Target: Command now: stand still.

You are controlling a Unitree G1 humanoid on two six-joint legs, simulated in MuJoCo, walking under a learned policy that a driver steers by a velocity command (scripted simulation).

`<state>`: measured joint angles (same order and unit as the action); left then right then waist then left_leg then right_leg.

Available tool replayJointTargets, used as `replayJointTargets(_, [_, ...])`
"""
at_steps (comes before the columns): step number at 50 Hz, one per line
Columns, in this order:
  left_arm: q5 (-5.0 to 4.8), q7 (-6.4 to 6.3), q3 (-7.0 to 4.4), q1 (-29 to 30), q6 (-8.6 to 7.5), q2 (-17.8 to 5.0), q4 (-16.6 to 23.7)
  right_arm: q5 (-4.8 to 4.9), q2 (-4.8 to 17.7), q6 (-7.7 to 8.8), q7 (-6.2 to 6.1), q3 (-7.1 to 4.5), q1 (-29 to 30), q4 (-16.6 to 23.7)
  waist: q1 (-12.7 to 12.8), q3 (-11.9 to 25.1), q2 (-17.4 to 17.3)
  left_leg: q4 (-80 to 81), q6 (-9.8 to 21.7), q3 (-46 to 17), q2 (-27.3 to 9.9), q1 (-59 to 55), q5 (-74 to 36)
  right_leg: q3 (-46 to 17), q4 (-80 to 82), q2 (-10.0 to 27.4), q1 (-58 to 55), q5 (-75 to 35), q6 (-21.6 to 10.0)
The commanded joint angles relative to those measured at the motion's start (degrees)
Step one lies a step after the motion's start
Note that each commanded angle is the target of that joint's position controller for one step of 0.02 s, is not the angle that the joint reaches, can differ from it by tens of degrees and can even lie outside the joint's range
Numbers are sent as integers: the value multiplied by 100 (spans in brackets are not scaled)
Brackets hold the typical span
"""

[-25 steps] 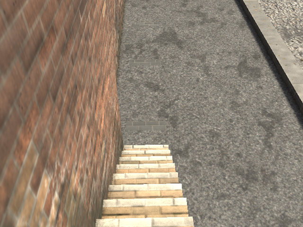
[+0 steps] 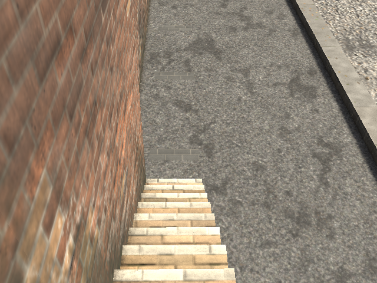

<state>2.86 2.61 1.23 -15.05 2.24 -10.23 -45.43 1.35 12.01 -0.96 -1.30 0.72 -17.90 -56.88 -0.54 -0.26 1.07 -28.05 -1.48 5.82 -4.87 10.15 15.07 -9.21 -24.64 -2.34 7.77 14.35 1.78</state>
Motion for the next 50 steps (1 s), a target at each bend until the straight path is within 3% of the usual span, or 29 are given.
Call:
replayJointTargets(1, [1,-6,-96,37,-61,-399,317,2,646,35,-15,-118,-250,147,-4,-277,-114,545,-44,-632,-583,-60,-503,-507,428,632,497,-662,-301])
replayJointTargets(4, [-1,-9,-99,17,-54,-394,289,7,634,38,-14,-115,-248,147,-1,-285,-120,563,-41,-657,-579,-36,-449,-497,431,633,497,-621,-283])
replayJointTargets(5, [-18,-37,-105,-2,-51,-430,218,-36,580,58,3,-84,-286,141,-20,-320,-83,543,-39,-674,-579,-19,-511,-509,422,641,537,-589,-239])
replayJointTargets(11, [-83,-86,-80,124,-16,-409,144,-13,611,29,-42,-79,-292,156,-40,-387,-113,624,-40,-749,-608,12,-496,-484,473,622,566,-485,-150])
replayJointTargets(18, [-56,-72,-33,72,-14,-400,81,57,597,11,50,-73,-328,187,-65,-315,-255,761,-84,-805,-593,107,-435,-399,375,641,398,-500,-93])
replayJointTargets(27, [-42,-58,-31,176,-35,-449,53,46,614,24,84,-90,-263,229,-67,-274,-128,730,-69,-770,-522,121,-318,-368,385,668,388,-546,-94])
replayJointTargets(29, [-27,-58,20,106,-15,-354,-31,27,552,20,89,-47,-211,248,-69,-223,-179,1054,-95,-808,-474,296,900,-314,510,599,190,-409,-125])
replayJointTargets(30, [-14,-75,15,107,-2,-395,-15,-20,635,-11,55,-62,-141,261,-52,-257,-262,1131,-44,-862,-435,346,1418,-202,429,487,242,-274,-171])
replayJointTargets(32, [-17,-99,11,67,-20,-377,-21,8,773,-26,28,-111,-138,301,-20,-260,-375,1197,177,-1043,-477,423,2243,61,108,271,373,157,-241])
replayJointTargets(33, [-8,-64,-13,-57,-21,-381,-21,36,941,-17,32,-184,-178,259,24,-263,-571,1084,321,-1095,-465,425,2632,210,-186,145,532,578,-306])
replayJointTargets(35, [21,19,-30,-325,-67,-338,-51,66,1012,-15,54,-271,-136,312,94,-389,-743,962,567,-1224,-523,682,3149,463,-481,-57,776,1152,-538])
replayJointTargets(37, [-9,38,-34,-343,-110,-288,-50,58,949,-28,49,-304,69,397,152,-629,-642,737,624,-1121,-438,943,2889,402,-332,-45,825,1213,-676])
replayJointTargets(39, [-10,14,-76,-347,-131,-397,-42,20,858,-21,43,-318,151,469,174,-700,-232,258,576,-790,-206,1061,2340,93,-173,46,760,1436,-780])
replayJointTargets(40, [13,-78,-164,-433,-113,-679,-95,-4,821,-26,38,-354,211,487,116,-808,306,-231,513,-489,44,1260,2041,-211,-96,144,861,2114,-802])
replayJointTargets(42, [-15,-166,-237,-562,-106,-905,-13,-81,766,31,36,-350,428,596,224,-926,695,-982,404,-140,270,1652,1110,-1221,417,613,699,2392,-978])
replayJointTargets(44, [-69,-191,-277,-571,-129,-963,44,-140,786,114,31,-359,334,549,206,-893,680,-915,376,-166,276,1496,506,-1439,307,678,550,1269,-1001])
replayJointTargets(47, [-14,-185,-252,-511,-222,-782,35,-86,844,138,11,-422,-345,276,-78,-416,379,-713,437,-195,155,106,-389,-574,-487,271,777,-703,-743])
replayJointTargets(48, [18,-181,-236,-575,-254,-703,8,-45,933,118,-6,-459,-607,163,-138,-209,156,-773,530,-344,46,-359,-912,-230,-851,94,911,-923,-655])
replayJointTargets(49, [25,-225,-258,-713,-311,-756,-73,12,885,151,-26,-450,-588,161,-141,229,2,-990,663,-413,78,-735,-840,8,-1067,-59,861,-622,-594])
replayJointTargets(50, [19,-244,-259,-696,-342,-746,-73,16,930,151,-40,-461,-610,123,-151,132,-153,-1082,772,-523,15,-738,-1098,110,-1251,-107,1038,-450,-572])
